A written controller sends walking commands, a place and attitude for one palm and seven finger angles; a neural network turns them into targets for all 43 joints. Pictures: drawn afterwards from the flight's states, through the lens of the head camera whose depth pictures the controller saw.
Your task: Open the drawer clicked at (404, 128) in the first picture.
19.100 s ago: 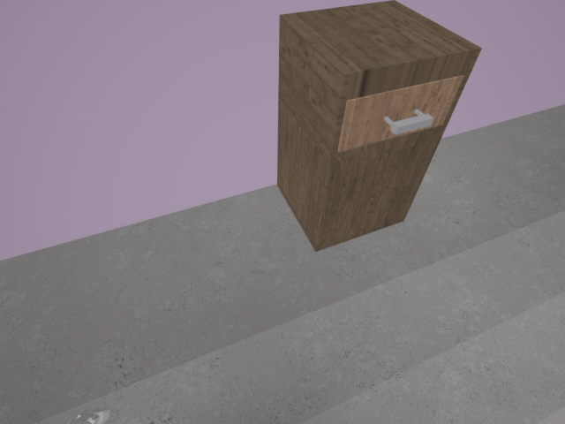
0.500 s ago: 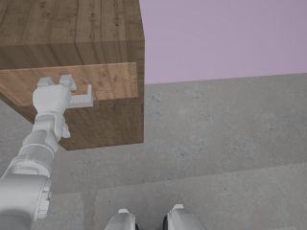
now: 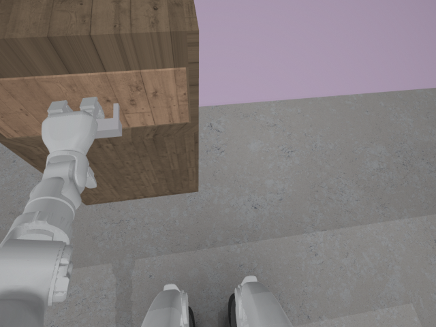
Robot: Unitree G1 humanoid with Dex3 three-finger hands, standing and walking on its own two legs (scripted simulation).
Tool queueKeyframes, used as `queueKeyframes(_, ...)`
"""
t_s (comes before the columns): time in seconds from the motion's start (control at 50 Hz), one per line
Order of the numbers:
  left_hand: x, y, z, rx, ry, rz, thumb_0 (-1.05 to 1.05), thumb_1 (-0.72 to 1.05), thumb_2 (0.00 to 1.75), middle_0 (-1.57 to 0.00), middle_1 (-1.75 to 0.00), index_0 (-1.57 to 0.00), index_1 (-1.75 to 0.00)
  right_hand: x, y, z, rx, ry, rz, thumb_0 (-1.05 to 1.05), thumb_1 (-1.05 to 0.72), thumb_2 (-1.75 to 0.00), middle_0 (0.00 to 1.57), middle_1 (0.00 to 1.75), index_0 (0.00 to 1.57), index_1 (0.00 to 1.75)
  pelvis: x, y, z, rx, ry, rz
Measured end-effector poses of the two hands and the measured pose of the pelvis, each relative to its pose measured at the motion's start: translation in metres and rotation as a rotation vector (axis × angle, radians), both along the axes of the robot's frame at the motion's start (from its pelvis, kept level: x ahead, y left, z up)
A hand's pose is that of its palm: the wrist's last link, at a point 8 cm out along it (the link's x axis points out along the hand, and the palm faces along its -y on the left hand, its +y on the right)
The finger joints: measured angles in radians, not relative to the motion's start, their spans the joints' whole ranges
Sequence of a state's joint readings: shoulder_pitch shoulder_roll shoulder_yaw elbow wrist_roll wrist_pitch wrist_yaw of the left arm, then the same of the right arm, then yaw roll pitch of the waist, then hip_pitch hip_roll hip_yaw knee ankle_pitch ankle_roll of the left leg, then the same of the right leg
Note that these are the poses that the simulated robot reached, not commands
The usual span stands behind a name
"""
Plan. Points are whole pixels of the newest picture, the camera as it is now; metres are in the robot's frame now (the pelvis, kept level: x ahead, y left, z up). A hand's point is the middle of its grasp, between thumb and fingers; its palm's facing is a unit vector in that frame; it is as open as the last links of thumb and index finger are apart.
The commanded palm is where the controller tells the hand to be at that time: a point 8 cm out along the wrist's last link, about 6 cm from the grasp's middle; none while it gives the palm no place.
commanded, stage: lower the fingers behind the handle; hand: left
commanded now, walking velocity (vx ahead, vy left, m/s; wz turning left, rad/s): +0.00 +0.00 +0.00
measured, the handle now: (86, 120) +0.52 +0.25 -0.04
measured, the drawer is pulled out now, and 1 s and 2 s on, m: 0.00 0.00 0.03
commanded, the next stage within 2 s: close the thumb around the handle in 0.64 s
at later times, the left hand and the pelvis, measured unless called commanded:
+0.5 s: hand (85, 147) +0.47 +0.25 -0.06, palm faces -0.07 -0.02 -1.00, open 13.8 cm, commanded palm +0.46 +0.23 +0.00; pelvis -0.01 -0.01 -0.02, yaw +0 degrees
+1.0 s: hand (87, 146) +0.47 +0.25 -0.06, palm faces -0.07 -0.03 -1.00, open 11.9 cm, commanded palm +0.46 +0.23 +0.00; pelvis +0.00 -0.01 -0.01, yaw +0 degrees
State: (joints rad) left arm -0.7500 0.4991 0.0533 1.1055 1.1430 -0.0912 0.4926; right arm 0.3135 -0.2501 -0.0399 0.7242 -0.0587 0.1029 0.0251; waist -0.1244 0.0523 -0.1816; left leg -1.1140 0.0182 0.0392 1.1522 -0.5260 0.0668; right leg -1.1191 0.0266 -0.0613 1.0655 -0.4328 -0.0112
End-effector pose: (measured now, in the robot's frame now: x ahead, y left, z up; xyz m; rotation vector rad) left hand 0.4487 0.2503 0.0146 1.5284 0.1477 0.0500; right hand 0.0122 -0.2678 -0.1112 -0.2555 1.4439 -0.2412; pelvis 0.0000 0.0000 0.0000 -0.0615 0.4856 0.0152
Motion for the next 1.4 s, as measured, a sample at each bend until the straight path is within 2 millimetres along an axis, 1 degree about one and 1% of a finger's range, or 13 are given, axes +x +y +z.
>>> queueKeyframes(0.16,-0.005,0.004,-0.01,0.007,0.016,0.013,0.0,-0.49,0.3,-0.32,-1.2,-0.32,-1.2,-0.002,-0.001,-0.006,0.0,-0.002,0.011,0.0,-0.91,-0.9,0.2,0.3,0.2,0.3,-0.004,-0.002,-0.006,-0.001,0.01,0.003)
queueKeyframes(0.36,0.002,0.003,-0.015,0.014,-0.007,0.012,0.0,-0.49,0.3,-0.31,-1.2,-0.32,-1.2,0.003,-0.007,-0.016,-0.014,-0.023,0.027,0.0,-0.91,-0.9,0.2,0.3,0.2,0.3,-0.009,-0.004,-0.017,-0.006,0.032,0.009)
queueKeyframes(0.52,0.003,0.001,-0.015,0.02,0.01,0.023,0.0,-0.49,0.3,-0.31,-1.2,-0.32,-1.2,0.003,-0.005,-0.017,-0.005,-0.028,0.026,0.0,-0.91,-0.9,0.2,0.3,0.2,0.3,-0.01,-0.006,-0.017,-0.003,0.029,0.008)
queueKeyframes(0.76,0.006,0.002,-0.016,0.014,0.012,0.004,0.0,-0.49,0.3,-0.31,-1.2,-0.32,-1.2,-0.002,-0.006,-0.016,-0.007,-0.013,0.022,0.0,-0.91,-0.9,0.2,0.3,0.2,0.3,-0.008,-0.006,-0.016,-0.003,0.036,0.005)
queueKeyframes(0.84,0.007,0.001,-0.016,0.007,0.003,0.008,0.0,-0.46,0.31,-0.31,-1.21,-0.32,-1.21,-0.002,-0.006,-0.016,-0.008,-0.005,0.02,0.0,-0.91,-0.9,0.2,0.3,0.2,0.3,-0.006,-0.006,-0.016,-0.003,0.037,0.005)
queueKeyframes(0.92,0.007,0.001,-0.016,0.012,0.003,0.011,0.0,-0.35,0.36,-0.32,-1.22,-0.32,-1.22,-0.001,-0.006,-0.015,-0.007,-0.002,0.018,0.0,-0.91,-0.9,0.2,0.3,0.2,0.3,-0.005,-0.005,-0.016,-0.003,0.036,0.005)
queueKeyframes(1.0,0.006,-0.001,-0.016,0.012,0.006,0.012,0.0,-0.19,0.43,-0.33,-1.24,-0.34,-1.23,0.002,-0.005,-0.015,-0.003,-0.004,0.017,0.0,-0.91,-0.9,0.2,0.3,0.2,0.3,-0.004,-0.005,-0.014,-0.003,0.033,0.004)
queueKeyframes(1.3,0.008,0.0,-0.015,0.011,0.006,0.007,0.0,0.58,0.76,-0.38,-1.32,-0.39,-1.32,0.01,-0.005,-0.014,-0.005,-0.02,0.024,0.0,-0.91,-0.9,0.2,0.3,0.2,0.3,-0.002,-0.005,-0.013,-0.002,0.031,0.001)
queueKeyframes(1.32,0.008,0.0,-0.015,0.013,0.007,0.007,0.0,0.61,0.77,-0.38,-1.33,-0.39,-1.32,0.01,-0.005,-0.014,-0.006,-0.02,0.025,0.0,-0.91,-0.9,0.2,0.3,0.2,0.3,-0.002,-0.005,-0.014,-0.002,0.032,0.001)
queueKeyframes(1.4,0.007,0.0,-0.016,0.023,0.003,0.006,0.0,0.62,0.78,-0.35,-1.34,-0.4,-1.34,0.009,-0.005,-0.015,-0.006,-0.018,0.024,0.0,-0.91,-0.9,0.2,0.3,0.2,0.3,-0.002,-0.004,-0.014,-0.001,0.033,0.001)
